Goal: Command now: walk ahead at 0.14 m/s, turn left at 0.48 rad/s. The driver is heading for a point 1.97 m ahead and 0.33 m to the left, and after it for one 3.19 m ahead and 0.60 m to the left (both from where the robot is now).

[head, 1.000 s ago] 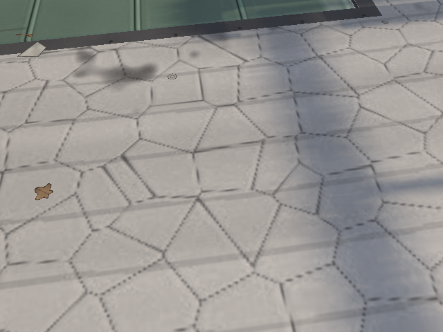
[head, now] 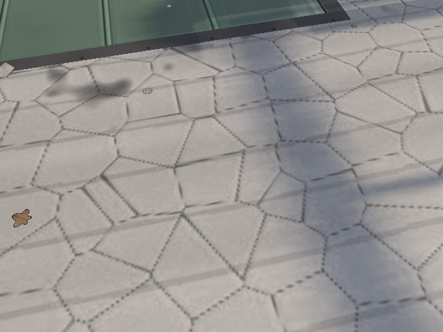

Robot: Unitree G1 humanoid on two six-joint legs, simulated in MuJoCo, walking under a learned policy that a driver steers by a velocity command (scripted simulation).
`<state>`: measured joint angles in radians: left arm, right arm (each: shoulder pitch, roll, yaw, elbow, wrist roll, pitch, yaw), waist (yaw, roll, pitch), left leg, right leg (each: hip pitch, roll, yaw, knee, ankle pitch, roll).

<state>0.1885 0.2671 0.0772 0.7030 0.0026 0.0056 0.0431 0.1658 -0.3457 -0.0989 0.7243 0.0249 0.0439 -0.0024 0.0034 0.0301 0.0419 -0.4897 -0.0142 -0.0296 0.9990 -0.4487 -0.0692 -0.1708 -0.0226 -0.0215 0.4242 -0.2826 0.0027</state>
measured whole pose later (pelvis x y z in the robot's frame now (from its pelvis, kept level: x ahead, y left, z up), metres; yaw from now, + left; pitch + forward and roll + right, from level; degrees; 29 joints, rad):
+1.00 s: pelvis +0.40 +0.13 +0.00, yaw +21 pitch +1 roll -2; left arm 0.36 0.28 0.05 0.83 -0.02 -0.09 -0.02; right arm 0.11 -0.28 -0.03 0.66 0.01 -0.07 0.02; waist 0.09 0.05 0.04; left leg -0.65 0.11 -0.05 0.67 -0.01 -0.02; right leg -0.02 0.06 -0.03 0.23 -0.23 -0.04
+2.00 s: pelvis +0.93 +0.26 +0.01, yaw -7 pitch +1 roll +0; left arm 0.32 0.28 0.06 0.73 -0.01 -0.05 0.00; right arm 0.07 -0.30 -0.05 0.69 -0.01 -0.10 0.01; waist 0.06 0.04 0.05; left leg -0.66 0.09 -0.08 0.69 0.01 -0.07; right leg -0.13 0.11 0.11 0.33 -0.22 -0.09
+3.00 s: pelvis +1.47 +0.18 +0.00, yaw +1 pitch +0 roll -2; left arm 0.31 0.27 0.07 0.84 0.02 -0.10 -0.01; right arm 0.20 -0.31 -0.07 0.75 0.02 -0.02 0.01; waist 0.05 0.05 0.03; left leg -0.69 0.11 -0.07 0.93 -0.08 -0.01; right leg -0.05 0.03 -0.17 0.25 -0.21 -0.04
